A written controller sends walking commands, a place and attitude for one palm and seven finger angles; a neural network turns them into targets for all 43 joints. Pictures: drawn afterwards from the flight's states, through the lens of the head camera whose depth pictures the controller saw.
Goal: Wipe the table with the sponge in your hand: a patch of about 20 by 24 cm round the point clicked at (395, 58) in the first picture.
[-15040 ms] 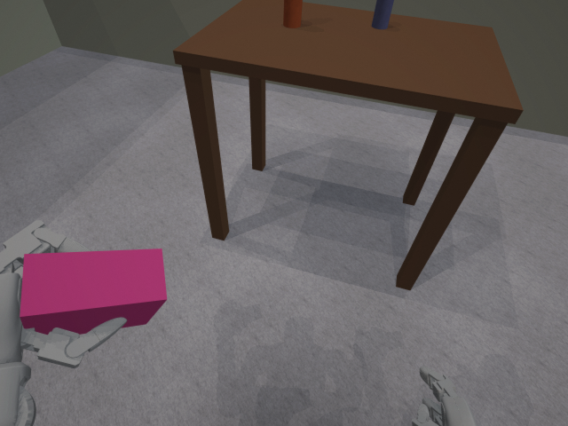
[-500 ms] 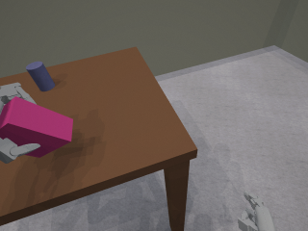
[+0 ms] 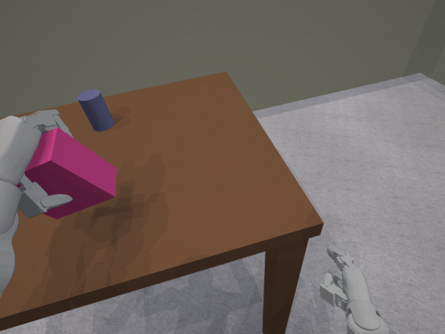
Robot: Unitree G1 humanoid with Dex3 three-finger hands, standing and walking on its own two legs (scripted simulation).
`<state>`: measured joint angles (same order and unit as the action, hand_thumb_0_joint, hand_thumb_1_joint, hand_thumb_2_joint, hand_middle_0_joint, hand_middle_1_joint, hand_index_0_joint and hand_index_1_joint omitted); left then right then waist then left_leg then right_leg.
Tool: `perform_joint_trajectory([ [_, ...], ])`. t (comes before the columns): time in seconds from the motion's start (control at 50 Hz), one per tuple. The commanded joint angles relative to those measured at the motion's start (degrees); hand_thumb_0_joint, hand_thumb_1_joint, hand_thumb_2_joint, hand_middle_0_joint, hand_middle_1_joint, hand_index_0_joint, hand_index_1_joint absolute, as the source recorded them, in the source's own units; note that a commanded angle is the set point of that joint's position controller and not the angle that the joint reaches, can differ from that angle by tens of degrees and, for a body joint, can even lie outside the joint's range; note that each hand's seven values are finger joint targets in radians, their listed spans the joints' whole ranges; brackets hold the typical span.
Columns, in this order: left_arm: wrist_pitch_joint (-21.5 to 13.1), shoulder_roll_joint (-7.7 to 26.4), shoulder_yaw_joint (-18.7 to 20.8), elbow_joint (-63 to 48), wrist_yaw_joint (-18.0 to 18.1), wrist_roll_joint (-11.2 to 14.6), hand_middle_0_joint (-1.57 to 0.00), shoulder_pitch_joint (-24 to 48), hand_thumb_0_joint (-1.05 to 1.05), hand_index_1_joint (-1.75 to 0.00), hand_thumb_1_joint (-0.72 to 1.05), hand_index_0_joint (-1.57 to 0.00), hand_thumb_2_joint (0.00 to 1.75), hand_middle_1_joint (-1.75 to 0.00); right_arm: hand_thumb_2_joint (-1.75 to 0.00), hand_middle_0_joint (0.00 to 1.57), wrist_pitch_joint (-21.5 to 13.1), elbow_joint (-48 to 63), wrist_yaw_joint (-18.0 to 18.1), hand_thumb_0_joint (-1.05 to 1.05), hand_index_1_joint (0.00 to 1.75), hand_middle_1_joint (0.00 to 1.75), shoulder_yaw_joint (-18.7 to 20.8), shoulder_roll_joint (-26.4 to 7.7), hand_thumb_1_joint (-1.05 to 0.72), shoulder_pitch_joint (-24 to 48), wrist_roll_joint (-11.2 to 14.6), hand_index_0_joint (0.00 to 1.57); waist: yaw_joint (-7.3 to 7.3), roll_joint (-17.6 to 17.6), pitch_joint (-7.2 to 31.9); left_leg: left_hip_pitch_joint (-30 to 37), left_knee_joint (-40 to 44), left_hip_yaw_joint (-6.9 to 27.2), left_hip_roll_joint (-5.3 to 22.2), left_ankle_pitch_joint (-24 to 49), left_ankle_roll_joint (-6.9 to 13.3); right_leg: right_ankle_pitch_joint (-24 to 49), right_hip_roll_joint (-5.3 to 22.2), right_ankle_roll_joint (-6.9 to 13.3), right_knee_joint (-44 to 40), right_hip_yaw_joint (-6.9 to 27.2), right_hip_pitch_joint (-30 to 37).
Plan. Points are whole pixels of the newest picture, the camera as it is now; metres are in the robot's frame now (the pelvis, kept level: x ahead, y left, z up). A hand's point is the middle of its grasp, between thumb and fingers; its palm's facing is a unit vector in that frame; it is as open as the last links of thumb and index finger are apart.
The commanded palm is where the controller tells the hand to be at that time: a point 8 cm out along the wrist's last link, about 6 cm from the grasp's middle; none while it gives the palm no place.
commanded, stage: turn the palm down, sponge in hand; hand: left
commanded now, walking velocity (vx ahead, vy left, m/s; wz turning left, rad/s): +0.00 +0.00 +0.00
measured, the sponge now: (67, 183) +0.25 +0.28 +0.19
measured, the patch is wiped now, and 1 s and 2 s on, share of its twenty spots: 0.00 0.00 0.00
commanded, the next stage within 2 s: move the sponge above the wiping area in 0.86 s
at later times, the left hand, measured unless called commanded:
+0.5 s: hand (37, 162) +0.24 +0.28 +0.25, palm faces +0.29 -0.03 -0.96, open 9.7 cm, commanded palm +0.17 +0.28 +0.31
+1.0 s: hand (63, 166) +0.23 +0.24 +0.25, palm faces +0.29 -0.02 -0.96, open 9.7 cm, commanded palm +0.17 +0.25 +0.31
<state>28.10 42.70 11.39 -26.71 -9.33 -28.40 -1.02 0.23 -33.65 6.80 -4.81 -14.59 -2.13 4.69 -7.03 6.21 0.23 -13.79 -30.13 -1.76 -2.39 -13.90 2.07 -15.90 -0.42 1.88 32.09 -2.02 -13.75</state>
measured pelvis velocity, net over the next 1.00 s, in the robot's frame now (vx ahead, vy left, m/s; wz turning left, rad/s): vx -0.02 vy -0.03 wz -0.02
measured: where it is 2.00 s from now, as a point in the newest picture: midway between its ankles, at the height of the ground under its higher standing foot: outside the picture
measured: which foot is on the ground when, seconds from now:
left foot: down 0.00-1.00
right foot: down 0.00-1.00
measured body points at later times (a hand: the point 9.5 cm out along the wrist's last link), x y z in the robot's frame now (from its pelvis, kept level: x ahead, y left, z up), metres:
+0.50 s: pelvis -0.02 +0.00 +0.00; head -0.02 -0.05 +0.45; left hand +0.22 +0.28 +0.30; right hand +0.26 -0.17 -0.06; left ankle +0.03 +0.09 -0.73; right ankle +0.02 -0.10 -0.73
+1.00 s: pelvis -0.02 -0.03 +0.00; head -0.04 -0.10 +0.44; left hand +0.21 +0.24 +0.30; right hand +0.25 -0.23 -0.06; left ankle +0.03 +0.09 -0.73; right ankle +0.02 -0.10 -0.73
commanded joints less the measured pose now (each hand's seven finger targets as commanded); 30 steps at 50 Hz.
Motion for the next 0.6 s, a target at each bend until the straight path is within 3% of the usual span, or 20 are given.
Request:
perform_joint_trajectory([
  [0.0,0.17,15.91,7.69,-9.01,-0.29,-6.08,-1.2,16.77,0.0,-1.6,0.1,-1.2,1.3,-1.6,-0.9,0.2,-2.71,9.43,0.42,0.0,0.3,0.3,2.08,-5.67,-0.9,12.54,-0.58,0.2,-0.19,-0.88,11.35,4.19,7.93,6.04,3.7,8.79,-1.41,7.3,1.64,0.09,-5.63,2.55,3.67],
  [0.04,1.43,16.36,7.55,-9.61,-0.45,-8.26,-1.2,20.42,0.0,-1.6,0.1,-1.2,1.3,-1.6,-0.9,0.2,-2.99,9.74,0.15,0.0,0.3,0.3,1.34,-4.95,-0.9,17.05,0.22,0.2,-0.92,2.36,11.49,4.85,8.88,6.71,3.49,6.4,-1.57,5.39,0.66,1.02,-5.15,3.78,3.5],
  [0.06,1.15,15.26,6.12,-9.65,-0.57,-8.57,-1.2,20.96,0.0,-1.6,0.1,-1.2,1.3,-1.6,-0.9,0.2,-2.74,9.1,0.32,0.0,0.3,0.3,1.69,-5.19,-0.9,14.87,-0.82,0.2,-0.81,1.54,11.08,4.34,8.88,6.62,3.75,7.91,-1.46,6.99,1.25,1.04,-5.61,2.65,4.12],
  [0.08,1.24,16.3,6.54,-9.63,-0.7,-9.56,-1.2,20.93,0.0,-1.6,0.1,-1.2,1.3,-1.6,-0.9,0.2,-2.59,8.84,0.14,0.0,0.3,0.3,1.75,-5.28,-0.9,14.32,-0.65,0.2,-0.78,1.08,12.58,5.15,9.41,7.19,3.82,8.95,-1.69,7.34,1.24,0.85,-5.44,2.54,4.7],
  [0.12,2.31,16.61,5.9,-9.58,-1.23,-11.19,-1.2,22.27,0.0,-1.6,0.1,-1.2,1.3,-1.6,-0.9,0.2,-2.0,8.67,0.06,0.0,0.3,0.3,1.75,-5.29,-0.9,15.31,-0.84,0.2,-1.14,1.44,12.59,5.13,9.66,7.09,3.74,9.55,-1.77,7.58,1.35,1.01,-5.63,3.1,4.9],
  [0.14,3.61,16.72,6.2,-9.28,-1.22,-11.77,-1.2,23.39,0.0,-1.6,0.1,-1.2,1.3,-1.6,-0.9,0.2,-2.27,8.97,-0.23,0.0,0.3,0.3,1.09,-4.94,-0.9,19.16,-0.06,0.2,-1.71,2.88,12.74,5.11,9.79,7.5,3.5,8.18,-1.83,6.67,0.37,1.86,-5.08,4.59,5.04],
  [0.16,3.55,15.28,4.51,-9.01,-1.42,-11.66,-1.2,23.82,0.0,-1.6,0.1,-1.2,1.3,-1.6,-0.9,0.2,-1.86,8.5,-0.04,0.0,0.3,0.3,1.44,-5.17,-0.9,16.74,-0.84,0.2,-1.32,1.21,11.85,4.46,9.77,7.1,3.72,9.17,-1.7,7.7,1.13,1.57,-5.75,3.06,5.32],
  [0.18,3.75,15.99,4.96,-7.87,-1.66,-12.3,-1.2,23.44,0.0,-1.6,0.1,-1.2,1.3,-1.6,-0.9,0.2,-1.72,8.27,-0.22,0.0,0.3,0.3,1.46,-5.26,-0.9,16.04,-0.56,0.2,-1.16,0.09,12.29,4.71,10.05,7.16,3.63,9.16,-1.86,7.25,1.19,1.22,-5.99,3.09,5.17],
  [0.24,4.38,15.75,4.41,-8.48,-1.95,-13.55,-1.2,24.76,0.0,-1.6,0.1,-1.2,1.3,-1.6,-0.9,0.2,-1.83,9.07,-0.37,0.0,0.3,0.3,0.86,-4.64,-0.9,19.94,0.12,0.2,-1.8,0.87,12.42,4.72,10.46,7.55,3.48,6.4,-1.82,5.5,0.42,1.94,-5.68,4.87,5.0],
  [0.26,4.06,14.19,2.72,-7.66,-2.1,-13.86,-1.2,24.49,0.0,-1.6,0.1,-1.2,1.3,-1.6,-0.9,0.2,-1.51,8.53,-0.23,0.0,0.3,0.3,1.16,-5.02,-0.9,17.75,-0.53,0.2,-1.36,-0.13,11.69,4.47,10.72,7.22,3.66,6.45,-1.75,5.83,1.06,1.5,-6.07,3.29,4.72],
  [0.32,3.39,14.34,2.58,-7.66,-2.35,-15.02,-1.2,23.22,0.0,-1.6,0.1,-1.2,1.3,-1.6,-0.9,0.2,-1.23,8.93,-0.39,0.0,0.3,0.3,1.26,-5.06,-0.9,17.08,-0.5,0.2,-1.55,-0.46,11.77,4.66,11.14,7.32,3.59,5.52,-1.79,5.35,1.38,1.31,-6.46,3.64,4.53],
  [0.34,4.03,14.38,3.18,-6.92,-2.03,-15.37,-1.2,22.54,0.0,-1.6,0.1,-1.2,1.3,-1.6,-0.9,0.2,-1.61,9.27,-0.63,0.0,0.3,0.3,0.88,-4.74,-0.9,19.89,-0.01,0.2,-2.01,0.56,11.45,3.67,10.95,7.25,3.45,4.0,-1.72,4.26,0.59,2.06,-6.13,5.35,4.86],
  [0.36,3.16,13.25,1.98,-8.38,-1.8,-15.36,-1.2,23.21,0.0,-1.6,0.1,-1.2,1.3,-1.6,-0.9,0.2,-1.53,9.01,-0.64,0.0,0.3,0.3,1.1,-4.84,-0.9,18.26,-0.38,0.2,-1.57,-0.02,12.1,3.77,10.76,6.87,3.38,4.73,-1.68,4.79,1.33,1.59,-6.27,3.97,5.27],
  [0.4,2.33,14.61,2.91,-8.69,-1.35,-16.51,-1.2,23.15,0.0,-1.6,0.1,-1.2,1.3,-1.6,-0.9,0.2,-1.51,9.03,-0.66,0.0,0.3,0.3,1.27,-5.01,-0.9,17.73,-0.66,0.2,-1.84,0.05,12.99,4.62,10.83,7.05,3.17,5.54,-1.6,5.07,1.38,1.6,-6.3,4.33,5.47],
  [0.44,2.51,15.96,4.86,-8.9,-0.55,-17.02,-1.2,22.84,0.0,-1.6,0.1,-1.2,1.3,-1.6,-0.9,0.2,-1.97,9.2,-0.72,0.0,0.3,0.3,1.06,-4.74,-0.9,20.36,-0.45,0.2,-2.51,0.41,12.94,3.77,9.99,6.86,2.87,5.25,-1.47,4.21,0.72,2.5,-6.49,6.93,6.08],
  [0.46,1.89,15.06,4.24,-9.02,-0.14,-16.51,-1.2,23.31,0.0,-1.6,0.1,-1.2,1.3,-1.6,-0.9,0.2,-1.95,8.81,-0.64,0.0,0.3,0.3,1.3,-4.71,-0.9,18.47,-0.76,0.2,-1.98,-1.88,13.49,3.77,9.51,6.19,2.85,6.27,-1.39,4.24,1.73,1.83,-6.73,5.71,6.5],
  [0.52,1.29,16.27,5.33,-8.07,0.2,-16.37,-1.2,23.26,0.0,-1.6,0.1,-1.2,1.3,-1.6,-0.9,0.2,-1.88,8.51,-0.69,0.0,0.3,0.3,1.59,-4.99,-0.9,17.96,-0.85,0.2,-2.21,-1.15,13.56,4.2,8.76,5.82,2.31,7.4,-1.41,4.41,2.11,1.69,-7.25,6.27,6.1],
  [0.54,1.83,16.36,5.78,-8.1,0.46,-16.34,-1.2,23.71,0.0,-1.6,0.1,-1.2,1.3,-1.6,-0.9,0.2,-2.43,8.57,-0.85,0.0,0.3,0.3,1.31,-4.75,-0.9,20.76,-0.35,0.2,-2.57,0.17,12.93,4.05,8.58,6.26,2.16,6.7,-1.45,3.45,1.14,2.58,-7.37,8.08,5.65],
  [0.58,1.32,15.51,5.22,-6.57,0.65,-15.89,-1.2,22.74,0.0,-1.6,0.1,-1.2,1.3,-1.6,-0.9,0.2,-2.44,7.96,-0.77,0.0,0.3,0.3,1.83,-5.05,-0.9,17.61,-0.65,0.2,-2.01,-1.35,13.08,3.93,7.99,5.54,2.11,8.02,-1.41,4.53,2.21,1.8,-7.56,6.88,5.93],
])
